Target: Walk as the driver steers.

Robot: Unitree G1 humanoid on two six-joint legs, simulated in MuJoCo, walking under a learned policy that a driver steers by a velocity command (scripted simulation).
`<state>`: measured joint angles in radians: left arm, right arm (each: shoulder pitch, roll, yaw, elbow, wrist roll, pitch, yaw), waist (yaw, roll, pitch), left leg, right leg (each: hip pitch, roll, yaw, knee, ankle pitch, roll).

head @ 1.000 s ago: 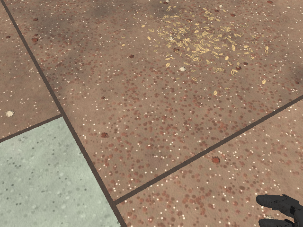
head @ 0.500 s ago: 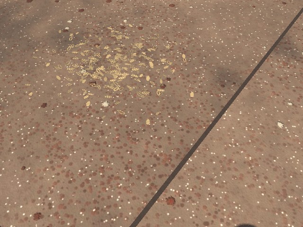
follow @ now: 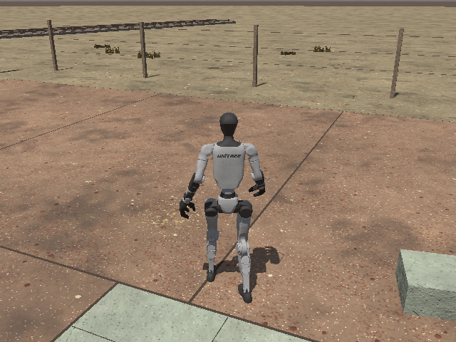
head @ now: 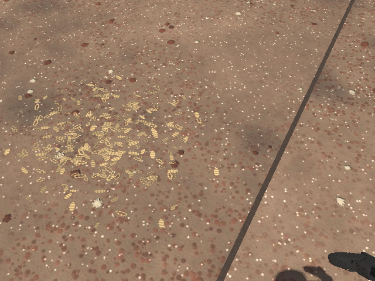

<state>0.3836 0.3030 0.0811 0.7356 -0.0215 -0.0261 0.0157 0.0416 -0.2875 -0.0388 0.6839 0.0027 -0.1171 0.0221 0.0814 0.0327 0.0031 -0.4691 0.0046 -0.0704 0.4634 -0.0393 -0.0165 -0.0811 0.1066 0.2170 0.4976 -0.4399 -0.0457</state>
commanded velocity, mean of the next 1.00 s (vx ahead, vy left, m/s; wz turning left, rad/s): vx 0.15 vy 0.00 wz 0.06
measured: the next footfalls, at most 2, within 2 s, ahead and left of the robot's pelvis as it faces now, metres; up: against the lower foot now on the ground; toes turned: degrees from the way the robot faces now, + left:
right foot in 0.42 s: +0.29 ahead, -0.14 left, +0.00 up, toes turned -8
left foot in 0.80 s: +0.24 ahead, +0.12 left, +0.00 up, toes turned +6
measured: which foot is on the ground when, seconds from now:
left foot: down 0.00-0.44, up 0.46-0.78, down 0.80-1.00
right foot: down 0.00-0.02, up 0.04-0.40, down 0.42-0.80, up 0.82-1.00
